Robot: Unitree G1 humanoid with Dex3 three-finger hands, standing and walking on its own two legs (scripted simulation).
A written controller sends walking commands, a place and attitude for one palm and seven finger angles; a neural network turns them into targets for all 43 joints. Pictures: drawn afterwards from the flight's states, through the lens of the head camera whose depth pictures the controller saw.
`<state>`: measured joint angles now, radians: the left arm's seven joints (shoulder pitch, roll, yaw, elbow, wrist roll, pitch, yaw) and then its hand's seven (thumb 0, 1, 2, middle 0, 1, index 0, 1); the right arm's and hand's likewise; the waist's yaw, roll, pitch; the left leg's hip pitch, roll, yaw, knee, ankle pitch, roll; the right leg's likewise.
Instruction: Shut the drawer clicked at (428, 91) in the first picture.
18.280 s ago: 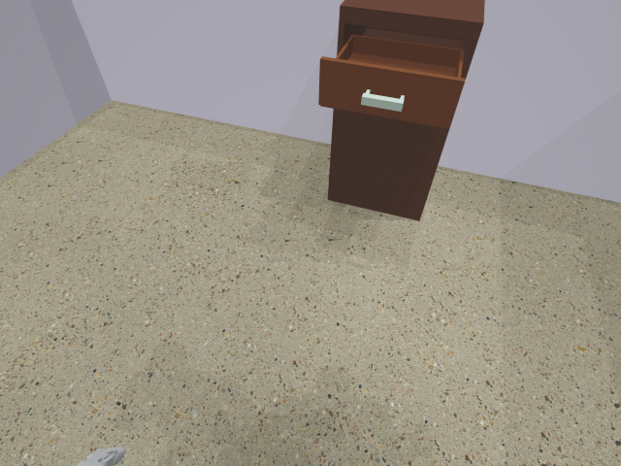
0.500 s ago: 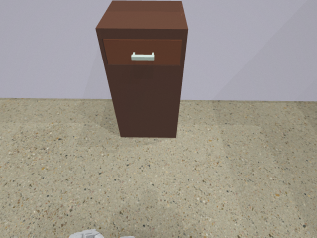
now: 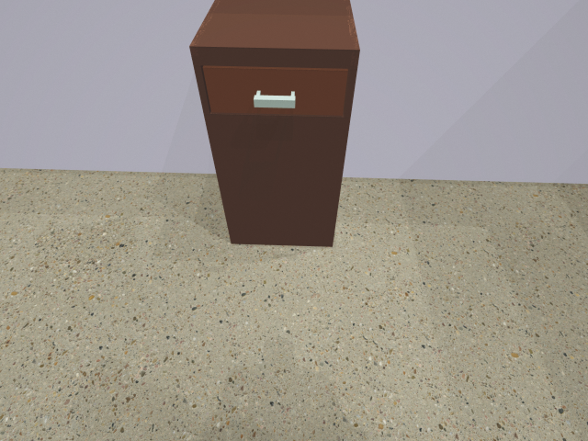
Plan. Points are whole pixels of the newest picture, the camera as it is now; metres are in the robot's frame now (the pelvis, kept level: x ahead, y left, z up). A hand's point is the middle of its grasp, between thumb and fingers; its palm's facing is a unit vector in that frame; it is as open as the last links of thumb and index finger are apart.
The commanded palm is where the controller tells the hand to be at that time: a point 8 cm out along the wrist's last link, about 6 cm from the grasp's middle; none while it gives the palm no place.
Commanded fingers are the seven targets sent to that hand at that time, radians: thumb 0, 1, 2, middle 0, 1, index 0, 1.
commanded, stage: let the arm hang, fingers relaxed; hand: left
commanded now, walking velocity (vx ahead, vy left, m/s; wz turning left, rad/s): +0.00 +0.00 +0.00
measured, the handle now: (275, 97) +0.98 +0.11 -0.05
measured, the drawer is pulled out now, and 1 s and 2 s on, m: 0.00 0.00 0.00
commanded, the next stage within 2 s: look to check the result in 0.32 s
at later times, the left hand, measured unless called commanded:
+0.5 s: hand out of the picture +0.06 +0.22 -0.16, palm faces +0.00 -0.95 -0.30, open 7.3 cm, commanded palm none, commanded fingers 0.00 0.90 0.90 -0.20 -0.30 -0.20 -0.30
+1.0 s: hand out of the picture +0.12 +0.23 -0.15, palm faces -0.01 -0.94 -0.33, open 7.3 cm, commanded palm none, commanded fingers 0.00 0.90 0.90 -0.20 -0.30 -0.20 -0.30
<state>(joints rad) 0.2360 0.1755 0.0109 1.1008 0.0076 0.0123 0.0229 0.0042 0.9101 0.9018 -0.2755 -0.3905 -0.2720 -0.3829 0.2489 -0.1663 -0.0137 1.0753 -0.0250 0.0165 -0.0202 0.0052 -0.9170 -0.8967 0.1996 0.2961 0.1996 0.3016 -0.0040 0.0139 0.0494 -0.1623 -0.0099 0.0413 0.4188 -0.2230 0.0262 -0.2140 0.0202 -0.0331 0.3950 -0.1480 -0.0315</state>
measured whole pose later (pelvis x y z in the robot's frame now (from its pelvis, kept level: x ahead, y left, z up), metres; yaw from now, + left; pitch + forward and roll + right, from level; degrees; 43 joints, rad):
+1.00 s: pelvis +0.03 -0.01 +0.01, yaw +0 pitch -1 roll +0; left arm 0.08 0.30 0.02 1.14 0.01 -0.02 0.01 0.00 0.91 0.90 -0.21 -0.30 -0.20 -0.30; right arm 0.12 -0.31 -0.01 1.11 -0.02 0.00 -0.01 0.00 -0.91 -0.90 0.20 0.30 0.20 0.30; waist -0.02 0.02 0.06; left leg -0.08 0.00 0.03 0.32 -0.21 0.01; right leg -0.15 0.03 -0.04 0.32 -0.15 -0.04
